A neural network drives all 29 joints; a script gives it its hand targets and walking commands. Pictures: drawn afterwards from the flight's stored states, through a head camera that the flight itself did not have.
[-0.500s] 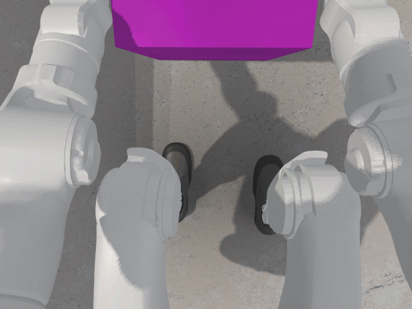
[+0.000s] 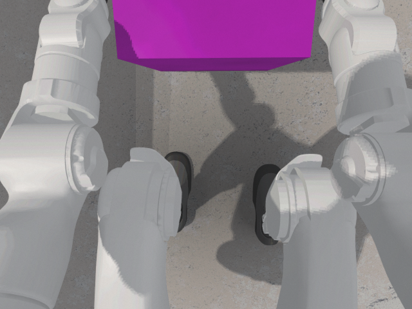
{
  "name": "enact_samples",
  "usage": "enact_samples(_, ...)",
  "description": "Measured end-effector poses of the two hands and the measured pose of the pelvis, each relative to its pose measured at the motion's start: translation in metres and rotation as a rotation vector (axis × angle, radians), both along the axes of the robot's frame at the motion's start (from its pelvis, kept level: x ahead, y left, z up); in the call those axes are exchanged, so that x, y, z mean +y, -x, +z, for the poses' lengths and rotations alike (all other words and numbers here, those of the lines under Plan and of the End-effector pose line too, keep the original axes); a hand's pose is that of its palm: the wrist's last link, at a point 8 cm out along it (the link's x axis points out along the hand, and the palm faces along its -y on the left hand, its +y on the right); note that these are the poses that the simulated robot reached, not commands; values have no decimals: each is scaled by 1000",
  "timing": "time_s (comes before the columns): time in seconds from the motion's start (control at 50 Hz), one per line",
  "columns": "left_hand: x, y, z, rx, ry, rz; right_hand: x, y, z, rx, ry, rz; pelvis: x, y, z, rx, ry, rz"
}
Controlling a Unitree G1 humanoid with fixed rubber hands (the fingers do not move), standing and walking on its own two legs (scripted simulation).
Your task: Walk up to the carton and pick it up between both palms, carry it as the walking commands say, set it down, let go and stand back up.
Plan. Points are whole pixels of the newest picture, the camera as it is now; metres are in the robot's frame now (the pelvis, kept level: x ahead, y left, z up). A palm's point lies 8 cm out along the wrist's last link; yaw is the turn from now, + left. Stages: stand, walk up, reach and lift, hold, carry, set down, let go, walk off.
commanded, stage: reach and lift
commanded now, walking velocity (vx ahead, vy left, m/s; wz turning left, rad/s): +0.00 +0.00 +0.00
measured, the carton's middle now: out of the picture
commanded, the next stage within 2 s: none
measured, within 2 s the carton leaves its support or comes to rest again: leaves its support in 0.24 s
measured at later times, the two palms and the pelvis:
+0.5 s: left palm out of the picture +0.54 +0.21 -0.10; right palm out of the picture +0.56 -0.12 -0.09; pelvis +0.00 +0.00 +0.03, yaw +0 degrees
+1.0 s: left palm out of the picture +0.54 +0.20 -0.05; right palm out of the picture +0.55 -0.12 -0.04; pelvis +0.01 +0.00 +0.07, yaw -1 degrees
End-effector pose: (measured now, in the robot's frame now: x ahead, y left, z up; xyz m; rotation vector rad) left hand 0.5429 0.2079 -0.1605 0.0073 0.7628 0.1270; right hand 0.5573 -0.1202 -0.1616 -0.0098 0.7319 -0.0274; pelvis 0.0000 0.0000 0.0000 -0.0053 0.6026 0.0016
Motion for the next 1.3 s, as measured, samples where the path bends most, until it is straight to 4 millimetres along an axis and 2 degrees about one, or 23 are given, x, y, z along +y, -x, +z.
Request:
enact_samples(0.16, -3, 2, 1, 3, -8, 2, 0, 1, 3, 7, 22, -19, 0, -3, 2, 19, 1, -3)
enact_samples(0.24, -7, 5, 6, 8, -22, 7, -2, 4, 10, 9, 33, -38, 0, -3, 5, 30, 3, -3)
enact_samples(0.5, -1, 0, 60, -28, -19, 29, 5, -5, 67, -29, 35, -37, -1, 2, 25, 74, 14, 5)
enact_samples(0.86, -6, 3, 87, -27, -11, 26, -1, 1, 96, -28, 30, -59, 4, -4, 53, 151, 29, 8)
enact_samples(1.02, -4, 9, 114, -39, -6, 46, 2, 4, 123, -39, 13, -60, 2, -6, 67, 165, 22, 8)
enact_samples(1.3, -7, 24, 160, -35, 1, 48, -2, 21, 167, -34, 6, -71, 1, -1, 98, 167, 20, 12)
